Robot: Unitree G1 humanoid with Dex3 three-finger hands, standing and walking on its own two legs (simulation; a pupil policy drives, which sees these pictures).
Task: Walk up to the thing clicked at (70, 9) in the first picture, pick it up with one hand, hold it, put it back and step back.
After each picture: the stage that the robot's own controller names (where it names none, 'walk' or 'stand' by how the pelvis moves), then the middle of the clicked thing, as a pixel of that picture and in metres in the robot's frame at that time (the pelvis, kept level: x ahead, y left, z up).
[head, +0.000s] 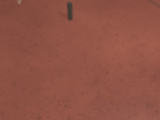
stand; (69, 11) +1.99 +0.19 -0.66
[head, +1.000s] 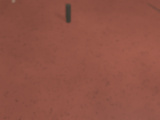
walk; (68, 13) +1.84 +0.13 -0.65
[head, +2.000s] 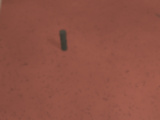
walk; (63, 40) +1.28 +0.16 -0.64
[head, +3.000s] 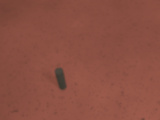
walk; (61, 79) +0.79 +0.23 -0.63
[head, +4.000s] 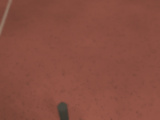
walk; (63, 114) +0.50 +0.18 -0.64
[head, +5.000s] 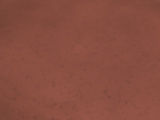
stand; out of the picture +0.37 +0.19 -0.64
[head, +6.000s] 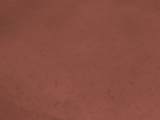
stand; out of the picture +0.36 +0.17 -0.65
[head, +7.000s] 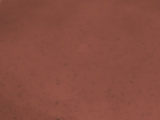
stand; out of the picture +0.38 +0.16 -0.66
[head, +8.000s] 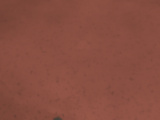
stand; out of the picture +0.38 +0.17 -0.65
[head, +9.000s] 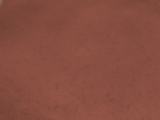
stand; out of the picture +0.36 +0.18 -0.66
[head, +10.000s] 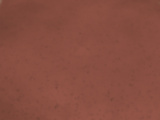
stand; out of the picture +0.37 +0.18 -0.66
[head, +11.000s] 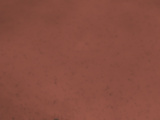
go down; out of the picture +0.37 +0.18 -0.66
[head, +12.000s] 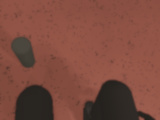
go down; (25, 54) +0.46 +0.19 -0.30
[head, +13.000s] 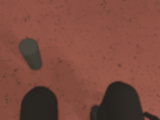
approach; (32, 57) +0.47 +0.18 -0.27
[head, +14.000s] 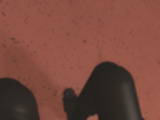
close in; out of the picture +0.47 +0.23 -0.17
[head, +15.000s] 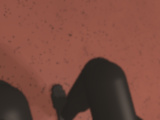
close; out of the picture +0.47 +0.25 -0.17
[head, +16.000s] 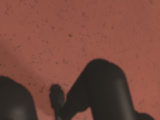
lift; out of the picture +0.43 +0.24 -0.18
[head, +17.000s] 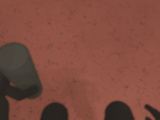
lift; (25, 77) +0.33 +0.18 +0.01
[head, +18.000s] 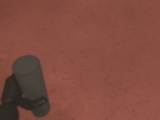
hold; (35, 90) +0.31 +0.16 +0.02
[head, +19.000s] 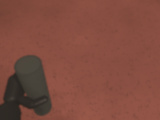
hold; (36, 89) +0.31 +0.16 +0.03
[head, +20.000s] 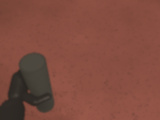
crouch; (40, 87) +0.32 +0.15 +0.03
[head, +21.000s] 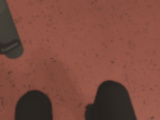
crouch; (5, 33) +0.48 +0.19 -0.05
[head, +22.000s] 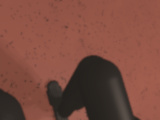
lower; out of the picture +0.48 +0.25 -0.18
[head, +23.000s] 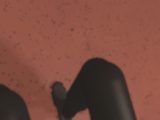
lower; out of the picture +0.48 +0.26 -0.17
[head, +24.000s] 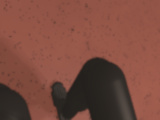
lower; out of the picture +0.48 +0.25 -0.17
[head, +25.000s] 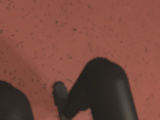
lower; out of the picture +0.46 +0.24 -0.18
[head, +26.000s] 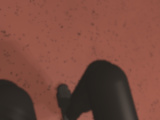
draw back; out of the picture +0.44 +0.22 -0.18
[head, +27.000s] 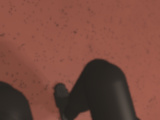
rise; out of the picture +0.44 +0.22 -0.18
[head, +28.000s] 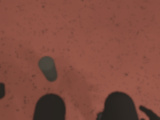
walk; (49, 70) +0.45 +0.16 -0.35
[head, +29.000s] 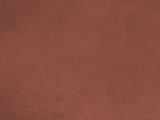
stand; out of the picture +0.37 +0.14 -0.60
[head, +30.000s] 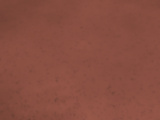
stand; out of the picture +0.37 +0.15 -0.60
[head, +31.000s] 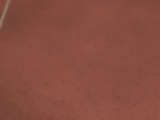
stand; out of the picture +0.37 +0.13 -0.64
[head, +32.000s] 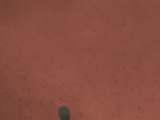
walk; (64, 117) +0.40 +0.11 -0.64
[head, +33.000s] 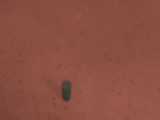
walk; (66, 91) +0.55 +0.09 -0.63
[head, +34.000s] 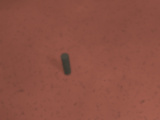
walk; (66, 64) +0.85 +0.20 -0.63
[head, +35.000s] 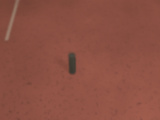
stand; (72, 64) +1.03 +0.13 -0.64
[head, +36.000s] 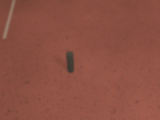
stand; (70, 62) +1.02 +0.14 -0.66
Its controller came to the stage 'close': yes
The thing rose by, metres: 0.69
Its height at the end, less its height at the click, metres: +0.00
